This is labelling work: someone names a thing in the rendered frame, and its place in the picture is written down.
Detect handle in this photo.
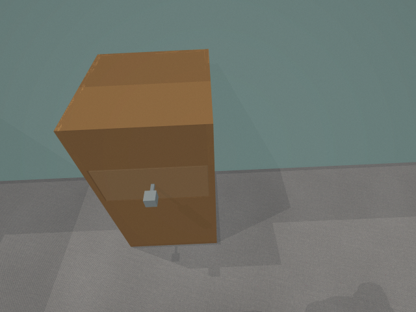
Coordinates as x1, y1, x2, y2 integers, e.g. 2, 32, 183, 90
143, 184, 159, 207

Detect drawer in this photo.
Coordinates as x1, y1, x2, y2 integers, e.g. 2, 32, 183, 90
88, 165, 209, 201

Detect cabinet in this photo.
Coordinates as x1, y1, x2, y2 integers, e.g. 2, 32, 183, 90
54, 49, 217, 247

